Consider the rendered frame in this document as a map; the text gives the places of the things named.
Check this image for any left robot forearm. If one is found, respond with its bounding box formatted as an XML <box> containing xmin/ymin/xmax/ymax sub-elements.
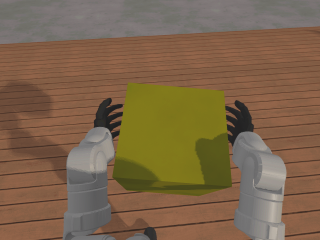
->
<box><xmin>62</xmin><ymin>127</ymin><xmax>116</xmax><ymax>240</ymax></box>

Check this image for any robot right hand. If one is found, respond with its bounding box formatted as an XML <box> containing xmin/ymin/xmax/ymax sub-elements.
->
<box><xmin>225</xmin><ymin>100</ymin><xmax>254</xmax><ymax>147</ymax></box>

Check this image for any carton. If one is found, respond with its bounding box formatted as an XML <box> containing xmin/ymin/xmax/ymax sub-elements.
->
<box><xmin>112</xmin><ymin>82</ymin><xmax>232</xmax><ymax>196</ymax></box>

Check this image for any right robot forearm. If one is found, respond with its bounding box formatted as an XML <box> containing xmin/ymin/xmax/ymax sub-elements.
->
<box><xmin>232</xmin><ymin>131</ymin><xmax>287</xmax><ymax>240</ymax></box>

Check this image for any left robot foot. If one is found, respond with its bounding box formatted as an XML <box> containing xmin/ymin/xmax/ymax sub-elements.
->
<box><xmin>144</xmin><ymin>227</ymin><xmax>157</xmax><ymax>240</ymax></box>

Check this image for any robot left hand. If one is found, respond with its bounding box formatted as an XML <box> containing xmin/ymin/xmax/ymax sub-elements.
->
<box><xmin>94</xmin><ymin>98</ymin><xmax>123</xmax><ymax>139</ymax></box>

